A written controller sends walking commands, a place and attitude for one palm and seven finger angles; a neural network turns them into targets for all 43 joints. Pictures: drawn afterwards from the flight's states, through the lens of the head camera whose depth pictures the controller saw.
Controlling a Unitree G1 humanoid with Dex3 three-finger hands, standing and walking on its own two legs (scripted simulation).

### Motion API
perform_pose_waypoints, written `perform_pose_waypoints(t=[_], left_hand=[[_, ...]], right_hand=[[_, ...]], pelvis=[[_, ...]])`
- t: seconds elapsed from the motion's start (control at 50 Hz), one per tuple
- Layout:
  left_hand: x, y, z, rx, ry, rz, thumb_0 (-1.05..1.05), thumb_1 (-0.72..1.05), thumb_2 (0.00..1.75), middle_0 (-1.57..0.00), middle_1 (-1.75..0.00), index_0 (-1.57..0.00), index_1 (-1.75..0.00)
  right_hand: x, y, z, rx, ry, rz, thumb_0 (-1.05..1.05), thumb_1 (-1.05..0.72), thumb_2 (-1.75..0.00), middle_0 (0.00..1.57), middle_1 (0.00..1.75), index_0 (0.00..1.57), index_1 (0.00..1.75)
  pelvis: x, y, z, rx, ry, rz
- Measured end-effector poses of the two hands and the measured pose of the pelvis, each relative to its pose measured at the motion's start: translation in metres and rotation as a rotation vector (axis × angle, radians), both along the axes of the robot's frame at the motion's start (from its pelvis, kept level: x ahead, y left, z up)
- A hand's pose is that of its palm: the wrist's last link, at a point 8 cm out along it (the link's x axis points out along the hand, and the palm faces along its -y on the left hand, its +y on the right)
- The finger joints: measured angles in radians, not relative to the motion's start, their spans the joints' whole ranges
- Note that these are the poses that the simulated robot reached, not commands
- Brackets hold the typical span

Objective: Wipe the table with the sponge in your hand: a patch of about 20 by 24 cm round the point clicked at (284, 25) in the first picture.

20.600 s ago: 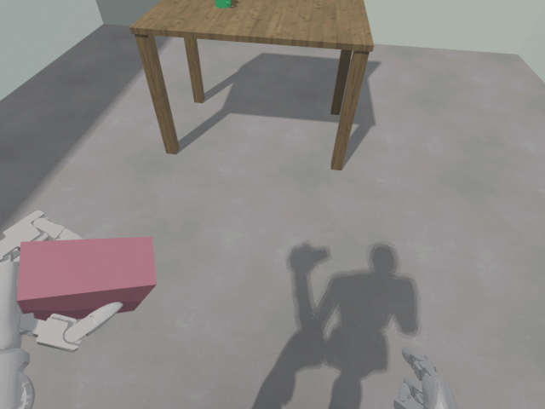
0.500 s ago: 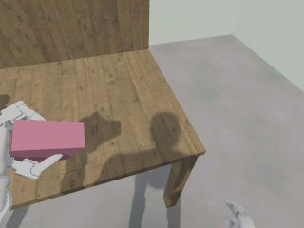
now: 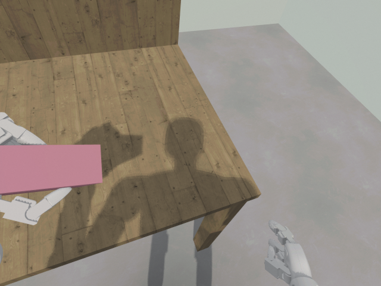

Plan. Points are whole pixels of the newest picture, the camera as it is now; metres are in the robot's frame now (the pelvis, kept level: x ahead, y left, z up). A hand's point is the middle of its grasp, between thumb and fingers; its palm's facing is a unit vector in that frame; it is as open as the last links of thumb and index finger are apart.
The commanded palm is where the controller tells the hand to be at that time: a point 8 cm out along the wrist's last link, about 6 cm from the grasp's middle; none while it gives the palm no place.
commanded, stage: come to a stop and stand still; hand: left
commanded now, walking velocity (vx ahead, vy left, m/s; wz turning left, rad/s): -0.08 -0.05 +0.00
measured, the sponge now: (61, 170) +0.24 +0.23 +0.15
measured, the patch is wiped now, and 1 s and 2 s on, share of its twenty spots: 0.00 0.00 0.00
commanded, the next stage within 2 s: look again from close up in 1.12 s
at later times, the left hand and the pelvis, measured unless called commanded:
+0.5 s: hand (47, 203) +0.19 +0.23 +0.16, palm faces +0.34 -0.84 -0.42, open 9.4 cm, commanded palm +0.13 +0.26 +0.17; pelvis -0.02 -0.02 +0.00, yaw +1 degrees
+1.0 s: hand (8, 230) +0.16 +0.26 +0.15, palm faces +0.45 -0.83 -0.34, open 9.4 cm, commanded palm +0.10 +0.28 +0.17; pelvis -0.05 -0.01 +0.00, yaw +2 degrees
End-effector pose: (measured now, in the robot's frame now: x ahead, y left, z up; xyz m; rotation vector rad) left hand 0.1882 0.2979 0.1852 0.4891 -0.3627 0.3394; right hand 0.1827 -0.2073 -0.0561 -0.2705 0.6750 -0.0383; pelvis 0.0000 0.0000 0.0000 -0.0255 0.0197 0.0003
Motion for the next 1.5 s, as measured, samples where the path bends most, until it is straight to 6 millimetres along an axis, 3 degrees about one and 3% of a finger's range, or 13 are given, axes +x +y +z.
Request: perform_pose_waypoints(t=[0.1,0.2,0.3,0.36,0.42,0.5,0.6,0.68,0.82,1.04,1.24,1.5], left_hand=[[0.002,-0.015,-0.011,-0.032,0.061,-0.046,-0.01,-0.43,1.04,-0.8,-1.37,-0.81,-1.37],[-0.003,-0.015,-0.018,-0.035,0.129,-0.031,-0.01,-0.43,1.04,-0.8,-1.37,-0.81,-1.37],[-0.003,0.007,0.038,0.193,-0.096,0.054,-0.01,-0.43,1.04,-0.8,-1.37,-0.81,-1.37],[-0.01,0.012,0.052,0.175,-0.164,0.102,-0.01,-0.43,1.04,-0.8,-1.37,-0.81,-1.37],[-0.019,-0.006,0.034,0.1,-0.097,0.054,-0.01,-0.43,1.04,-0.8,-1.38,-0.8,-1.38],[-0.034,-0.032,-0.012,-0.015,0.1,-0.016,-0.01,-0.43,1.04,-0.8,-1.38,-0.8,-1.38],[-0.053,-0.025,-0.044,-0.046,0.219,0.025,-0.01,-0.43,1.04,-0.8,-1.38,-0.8,-1.38],[-0.065,-0.013,-0.034,-0.04,0.157,0.083,-0.01,-0.43,1.04,-0.8,-1.37,-0.8,-1.38],[-0.082,-0.015,-0.002,-0.04,-0.015,0.068,-0.01,-0.43,1.04,-0.8,-1.38,-0.8,-1.38],[-0.072,-0.003,-0.027,-0.108,0.087,0.091,-0.01,-0.43,1.04,-0.8,-1.38,-0.8,-1.38],[-0.065,-0.015,-0.011,-0.067,0.053,0.037,-0.01,-0.43,1.04,-0.8,-1.38,-0.8,-1.38],[-0.057,-0.023,-0.017,-0.089,0.103,0.022,-0.01,-0.43,1.04,-0.8,-1.38,-0.8,-1.39]], right_hand=[[0.007,0.007,0.0,0.038,-0.024,0.0,0.01,-0.9,-0.9,0.21,0.3,0.2,0.3],[0.0,0.002,-0.003,0.041,-0.008,-0.02,0.01,-0.9,-0.9,0.21,0.3,0.2,0.3],[-0.018,-0.007,-0.015,0.007,0.047,0.051,0.01,-0.9,-0.9,0.21,0.3,0.2,0.3],[-0.03,-0.019,-0.017,0.016,0.062,0.056,0.01,-0.9,-0.9,0.21,0.3,0.2,0.3],[-0.044,-0.034,-0.016,0.023,0.054,0.02,0.01,-0.9,-0.9,0.21,0.3,0.2,0.3],[-0.06,-0.052,-0.016,-0.003,0.064,-0.032,0.01,-0.9,-0.9,0.21,0.3,0.2,0.3],[-0.071,-0.061,-0.014,-0.053,0.1,-0.04,0.02,-0.9,-0.9,0.21,0.3,0.2,0.3],[-0.07,-0.058,-0.012,-0.067,0.092,-0.002,0.02,-0.9,-0.9,0.2,0.3,0.2,0.3],[-0.056,-0.032,-0.009,-0.02,0.018,0.043,0.02,-0.9,-0.9,0.21,0.3,0.2,0.3],[-0.051,0.002,-0.003,0.048,-0.037,0.045,0.01,-0.9,-0.9,0.21,0.3,0.2,0.3],[-0.053,-0.009,-0.005,0.014,-0.005,0.018,0.02,-0.9,-0.9,0.21,0.3,0.2,0.3],[-0.054,-0.028,-0.002,0.007,-0.02,-0.053,0.02,-0.9,-0.9,0.21,0.3,0.2,0.3]], pelvis=[[0.002,0.001,-0.001,-0.003,0.004,-0.008],[-0.003,-0.004,0.0,-0.007,0.002,-0.002],[-0.016,-0.019,-0.005,0.011,0.011,0.04],[-0.018,-0.022,-0.004,0.006,0.025,0.027],[-0.018,-0.02,-0.003,0.008,0.022,0.017],[-0.022,-0.02,-0.001,0.013,0.005,0.02],[-0.032,-0.026,-0.002,0.008,-0.009,0.043],[-0.039,-0.027,-0.003,0.0,-0.017,0.061],[-0.046,-0.017,-0.003,-0.003,-0.03,0.062],[-0.052,-0.007,-0.002,0.005,-0.035,0.04],[-0.046,-0.008,-0.001,0.0,-0.037,0.031],[-0.039,-0.011,0.0,0.003,-0.044,0.029]])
